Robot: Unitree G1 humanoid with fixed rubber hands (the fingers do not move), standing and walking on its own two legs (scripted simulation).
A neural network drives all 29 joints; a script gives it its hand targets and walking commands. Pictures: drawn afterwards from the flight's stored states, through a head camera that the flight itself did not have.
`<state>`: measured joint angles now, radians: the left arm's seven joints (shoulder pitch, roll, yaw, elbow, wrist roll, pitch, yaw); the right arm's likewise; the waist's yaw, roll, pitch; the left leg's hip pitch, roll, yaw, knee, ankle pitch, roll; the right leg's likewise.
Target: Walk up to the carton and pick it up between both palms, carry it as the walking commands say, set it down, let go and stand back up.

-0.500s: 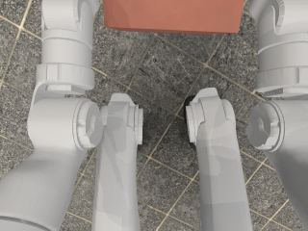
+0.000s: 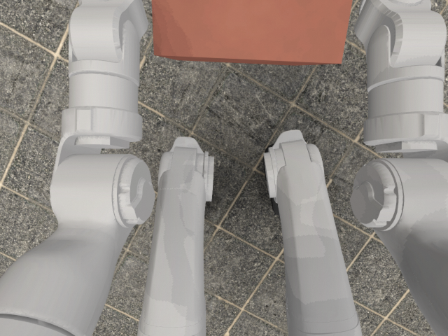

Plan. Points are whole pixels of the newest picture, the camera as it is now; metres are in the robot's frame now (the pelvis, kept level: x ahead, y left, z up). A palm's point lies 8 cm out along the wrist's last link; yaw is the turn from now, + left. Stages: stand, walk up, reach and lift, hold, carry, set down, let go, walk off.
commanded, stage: reach and lift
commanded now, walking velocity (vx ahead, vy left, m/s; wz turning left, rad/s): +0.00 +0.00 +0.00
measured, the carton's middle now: (244, 6) +0.53 -0.02 -0.16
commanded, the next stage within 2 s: none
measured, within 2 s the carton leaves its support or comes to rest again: neither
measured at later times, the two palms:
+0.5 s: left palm out of the picture +0.54 +0.13 -0.01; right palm out of the picture +0.52 -0.17 -0.02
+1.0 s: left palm out of the picture +0.52 +0.13 +0.06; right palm out of the picture +0.50 -0.17 +0.05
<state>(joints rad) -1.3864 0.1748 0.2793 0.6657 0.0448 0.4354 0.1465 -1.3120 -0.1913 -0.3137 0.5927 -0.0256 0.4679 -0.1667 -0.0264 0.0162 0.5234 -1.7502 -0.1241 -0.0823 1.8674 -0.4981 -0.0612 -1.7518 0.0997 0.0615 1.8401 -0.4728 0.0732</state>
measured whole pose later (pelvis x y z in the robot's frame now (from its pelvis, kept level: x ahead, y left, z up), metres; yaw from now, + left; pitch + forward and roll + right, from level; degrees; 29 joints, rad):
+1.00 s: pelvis +0.01 +0.00 +0.11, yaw +0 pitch +13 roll +0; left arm -1.17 0.12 0.25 0.62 0.05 0.42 0.15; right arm -1.10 -0.13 -0.27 0.53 -0.03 0.48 -0.20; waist -0.03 0.01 0.52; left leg -1.26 -0.12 -0.10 1.48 -0.44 -0.05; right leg -1.27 0.10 0.10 1.47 -0.42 0.06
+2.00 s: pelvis +0.11 +0.00 +0.25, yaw +0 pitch +13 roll +0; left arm -0.60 -0.12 0.39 0.74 0.31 0.39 0.10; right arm -0.54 0.11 -0.39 0.66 -0.25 0.42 -0.13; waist -0.02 0.00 -0.14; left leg -0.71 -0.07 -0.13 0.82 -0.33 -0.02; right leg -0.72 0.08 0.13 0.80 -0.30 0.03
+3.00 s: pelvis +0.14 +0.00 +0.30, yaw +1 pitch -7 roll +0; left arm -0.38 -0.14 0.27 0.51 0.28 0.72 0.12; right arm -0.36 0.15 -0.28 0.46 -0.27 0.72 -0.10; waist 0.00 0.00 -0.08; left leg -0.06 -0.05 -0.14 0.40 -0.22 0.00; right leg -0.07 0.04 0.12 0.40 -0.21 0.01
